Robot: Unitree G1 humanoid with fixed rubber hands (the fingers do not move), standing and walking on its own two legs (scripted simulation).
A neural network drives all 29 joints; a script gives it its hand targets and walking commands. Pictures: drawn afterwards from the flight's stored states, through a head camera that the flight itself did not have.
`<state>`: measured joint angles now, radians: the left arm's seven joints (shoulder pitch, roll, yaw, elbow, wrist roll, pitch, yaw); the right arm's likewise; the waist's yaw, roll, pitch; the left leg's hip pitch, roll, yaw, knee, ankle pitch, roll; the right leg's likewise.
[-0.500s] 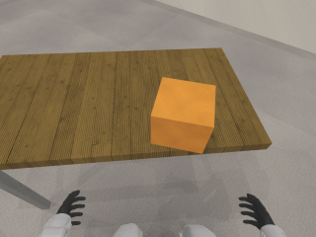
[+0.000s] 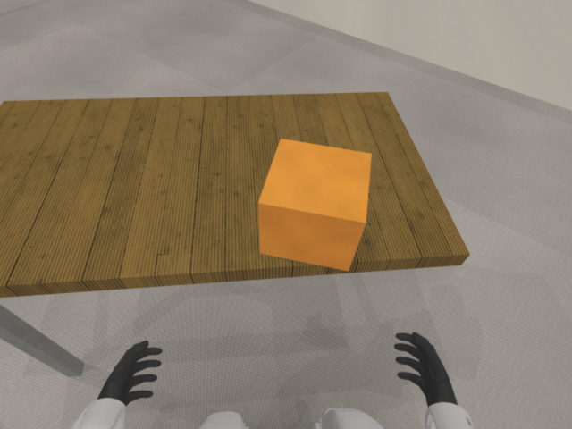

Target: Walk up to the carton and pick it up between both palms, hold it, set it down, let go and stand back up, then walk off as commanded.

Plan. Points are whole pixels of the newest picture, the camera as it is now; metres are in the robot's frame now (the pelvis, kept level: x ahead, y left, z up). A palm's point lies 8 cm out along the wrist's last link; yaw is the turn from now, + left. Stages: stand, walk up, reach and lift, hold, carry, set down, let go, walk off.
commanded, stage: reach and lift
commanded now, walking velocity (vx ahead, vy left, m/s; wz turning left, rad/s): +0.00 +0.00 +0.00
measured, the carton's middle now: (314, 204) +0.48 -0.04 -0.01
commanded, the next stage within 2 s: none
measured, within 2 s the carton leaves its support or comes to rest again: neither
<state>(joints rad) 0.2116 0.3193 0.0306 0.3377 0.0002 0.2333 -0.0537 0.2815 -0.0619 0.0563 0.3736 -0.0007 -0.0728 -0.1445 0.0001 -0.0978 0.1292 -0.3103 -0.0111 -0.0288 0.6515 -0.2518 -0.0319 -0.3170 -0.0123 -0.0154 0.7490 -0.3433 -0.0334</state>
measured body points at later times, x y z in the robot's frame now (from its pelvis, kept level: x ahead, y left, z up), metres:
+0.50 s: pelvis -0.01 +0.01 +0.00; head +0.00 +0.04 +0.45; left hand +0.22 +0.25 -0.02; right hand +0.20 -0.17 +0.01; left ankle +0.07 +0.15 -0.72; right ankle +0.04 -0.09 -0.72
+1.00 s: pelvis +0.01 +0.01 +0.00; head +0.03 +0.04 +0.45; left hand +0.28 +0.23 +0.02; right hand +0.23 -0.16 +0.03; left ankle +0.07 +0.15 -0.72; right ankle +0.04 -0.09 -0.72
